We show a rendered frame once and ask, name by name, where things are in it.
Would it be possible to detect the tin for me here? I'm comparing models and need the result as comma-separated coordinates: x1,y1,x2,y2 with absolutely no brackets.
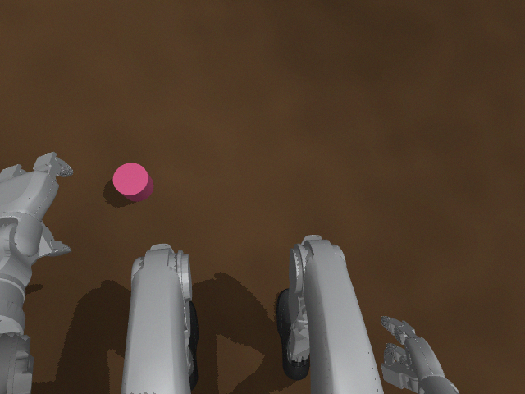
113,163,153,202

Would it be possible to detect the right robot hand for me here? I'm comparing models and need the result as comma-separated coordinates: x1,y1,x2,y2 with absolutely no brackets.
381,316,445,393

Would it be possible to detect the right robot foot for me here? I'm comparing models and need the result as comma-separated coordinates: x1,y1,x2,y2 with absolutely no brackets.
276,288,309,381

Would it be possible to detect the left robot arm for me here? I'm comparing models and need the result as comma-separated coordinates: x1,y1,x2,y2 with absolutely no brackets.
0,212,43,394

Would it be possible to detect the left robot hand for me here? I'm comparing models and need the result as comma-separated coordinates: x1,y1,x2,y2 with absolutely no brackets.
0,152,73,259

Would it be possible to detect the right robot arm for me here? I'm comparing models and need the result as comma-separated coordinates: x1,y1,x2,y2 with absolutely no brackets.
418,376,459,394

